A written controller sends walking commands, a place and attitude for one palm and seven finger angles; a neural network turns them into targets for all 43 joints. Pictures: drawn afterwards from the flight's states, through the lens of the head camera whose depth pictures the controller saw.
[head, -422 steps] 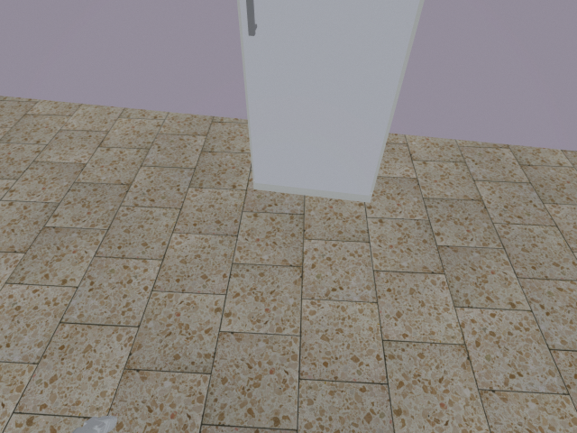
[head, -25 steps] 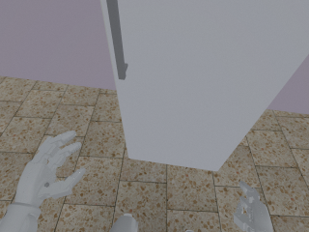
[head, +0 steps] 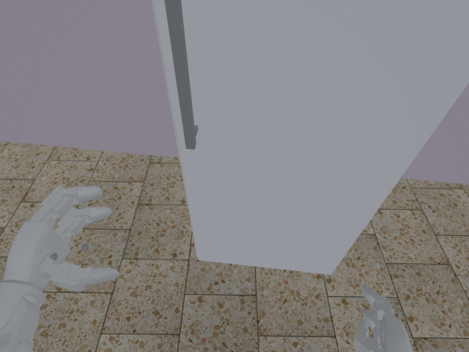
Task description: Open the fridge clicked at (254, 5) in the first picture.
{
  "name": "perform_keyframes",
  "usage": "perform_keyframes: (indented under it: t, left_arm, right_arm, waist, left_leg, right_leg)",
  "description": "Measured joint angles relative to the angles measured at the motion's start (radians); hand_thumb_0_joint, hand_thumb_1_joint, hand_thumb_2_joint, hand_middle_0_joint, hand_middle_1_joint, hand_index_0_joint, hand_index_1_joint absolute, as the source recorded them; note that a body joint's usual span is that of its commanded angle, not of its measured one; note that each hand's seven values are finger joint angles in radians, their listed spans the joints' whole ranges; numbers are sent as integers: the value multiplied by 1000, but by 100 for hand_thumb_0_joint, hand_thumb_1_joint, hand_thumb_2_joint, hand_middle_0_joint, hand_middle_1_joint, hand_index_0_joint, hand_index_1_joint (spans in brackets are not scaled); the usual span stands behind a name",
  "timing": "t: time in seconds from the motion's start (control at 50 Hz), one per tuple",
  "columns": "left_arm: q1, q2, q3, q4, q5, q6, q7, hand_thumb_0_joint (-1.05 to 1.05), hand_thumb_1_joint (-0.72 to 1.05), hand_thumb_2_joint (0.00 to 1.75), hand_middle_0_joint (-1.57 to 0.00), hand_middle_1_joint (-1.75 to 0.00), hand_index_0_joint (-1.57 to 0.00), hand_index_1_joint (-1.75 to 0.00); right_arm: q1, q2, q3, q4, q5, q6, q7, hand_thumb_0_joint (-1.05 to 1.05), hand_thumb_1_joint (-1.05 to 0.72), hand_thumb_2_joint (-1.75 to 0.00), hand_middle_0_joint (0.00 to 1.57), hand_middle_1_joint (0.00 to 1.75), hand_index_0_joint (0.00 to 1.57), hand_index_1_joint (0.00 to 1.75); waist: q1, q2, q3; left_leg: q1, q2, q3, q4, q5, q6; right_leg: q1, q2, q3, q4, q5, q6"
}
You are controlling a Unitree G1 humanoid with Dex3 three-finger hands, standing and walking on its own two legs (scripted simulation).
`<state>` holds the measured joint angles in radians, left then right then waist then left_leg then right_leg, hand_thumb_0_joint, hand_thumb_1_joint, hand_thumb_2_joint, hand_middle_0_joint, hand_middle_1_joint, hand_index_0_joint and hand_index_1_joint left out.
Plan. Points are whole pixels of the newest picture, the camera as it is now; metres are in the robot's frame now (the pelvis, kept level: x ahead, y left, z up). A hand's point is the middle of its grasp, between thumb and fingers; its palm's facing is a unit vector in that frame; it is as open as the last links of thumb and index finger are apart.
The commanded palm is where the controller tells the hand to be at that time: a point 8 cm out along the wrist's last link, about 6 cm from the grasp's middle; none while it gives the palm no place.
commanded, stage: raise the hand to about handle height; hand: left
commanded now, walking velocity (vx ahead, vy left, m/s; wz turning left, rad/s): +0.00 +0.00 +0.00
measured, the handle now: (182, 43) +0.53 +0.14 +0.26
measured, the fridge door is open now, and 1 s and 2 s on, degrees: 0 0 0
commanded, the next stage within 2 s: move the hooked fingers beside the handle in 1.02 s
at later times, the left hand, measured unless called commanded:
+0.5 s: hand (56, 193) +0.27 +0.26 +0.18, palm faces +0.03 -1.00 -0.09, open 13.9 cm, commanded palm +0.24 +0.31 +0.18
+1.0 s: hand (70, 188) +0.28 +0.25 +0.18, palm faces +0.03 -1.00 -0.07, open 14.0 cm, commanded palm +0.24 +0.29 +0.18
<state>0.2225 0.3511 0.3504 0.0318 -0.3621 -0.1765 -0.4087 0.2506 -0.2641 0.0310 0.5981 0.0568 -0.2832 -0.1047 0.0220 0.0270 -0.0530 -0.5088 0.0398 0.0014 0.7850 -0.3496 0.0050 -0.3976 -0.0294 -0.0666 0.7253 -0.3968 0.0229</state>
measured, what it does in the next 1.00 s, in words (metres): stands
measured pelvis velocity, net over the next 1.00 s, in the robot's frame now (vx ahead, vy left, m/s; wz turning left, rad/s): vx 0.00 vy -0.03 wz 0.00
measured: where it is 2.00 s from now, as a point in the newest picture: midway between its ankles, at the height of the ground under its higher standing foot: outside the picture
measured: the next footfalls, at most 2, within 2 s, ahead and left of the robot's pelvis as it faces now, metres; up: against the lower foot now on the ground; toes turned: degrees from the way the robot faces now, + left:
none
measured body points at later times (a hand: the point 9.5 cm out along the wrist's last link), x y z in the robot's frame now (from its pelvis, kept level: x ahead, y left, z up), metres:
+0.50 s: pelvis +0.00 -0.01 +0.02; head -0.01 -0.03 +0.47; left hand +0.26 +0.32 +0.19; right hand +0.18 -0.24 -0.05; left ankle +0.03 +0.11 -0.71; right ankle -0.02 -0.14 -0.71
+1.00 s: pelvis +0.00 -0.03 +0.02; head -0.01 -0.05 +0.47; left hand +0.27 +0.30 +0.19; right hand +0.18 -0.26 -0.05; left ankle +0.03 +0.11 -0.71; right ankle -0.02 -0.14 -0.71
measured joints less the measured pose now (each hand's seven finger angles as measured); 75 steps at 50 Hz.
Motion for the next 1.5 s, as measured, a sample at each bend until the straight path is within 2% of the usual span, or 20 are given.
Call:
perform_keyframes:
  t: [0.28,0.56,0.66,0.86,1.16,1.32,1.5]
  left_arm:
    - [-149,56,52,44,0,147,-36,0,-44,32,-29,-116,-30,-117]
    - [-300,123,111,150,-2,221,-87,-1,-50,30,-30,-120,-30,-120]
    - [-309,130,119,183,-9,238,-101,-1,-50,30,-30,-120,-30,-120]
    - [-278,88,112,148,4,216,-76,-1,-50,30,-30,-120,-30,-120]
    - [-298,96,101,178,5,226,-85,-1,-50,30,-30,-120,-30,-120]
    - [-371,91,81,240,21,215,-74,-1,-50,30,-30,-120,-30,-120]
    - [-461,101,66,332,44,213,-59,-1,-50,30,-30,-120,-30,-120]
  right_arm:
    - [-31,16,44,-18,9,16,-8,1,-90,-90,20,30,21,30]
    - [0,-4,48,21,24,37,-20,1,-90,-90,20,30,21,30]
    - [3,-17,36,18,30,42,-12,1,-90,-90,20,30,20,30]
    - [-1,-20,22,12,27,37,-18,1,-90,-90,20,30,20,30]
    - [-15,-7,35,11,30,43,-22,1,-90,-90,20,30,20,30]
    - [-15,-5,37,23,29,49,-29,1,-90,-90,20,30,20,30]
    - [-8,-6,36,20,29,65,-28,1,-90,-90,20,30,20,30]
  waist:
    - [23,18,16]
    - [19,35,30]
    - [12,38,22]
    - [13,30,30]
    - [20,39,31]
    - [21,32,36]
    - [0,22,34]
  left_leg:
    - [126,-5,-3,-115,48,-4]
    - [206,2,-5,-212,96,-20]
    - [211,6,1,-228,103,-25]
    - [224,12,5,-234,103,-31]
    - [230,9,2,-241,106,-31]
    - [223,4,-2,-240,109,-27]
    - [209,3,7,-239,108,-23]
  right_leg:
    - [129,1,-8,-120,50,-3]
    - [198,10,-11,-194,84,-19]
    - [193,14,-5,-196,87,-23]
    - [198,20,0,-191,82,-31]
    - [206,18,-3,-198,84,-29]
    - [202,14,-6,-200,87,-26]
    - [185,12,3,-200,90,-22]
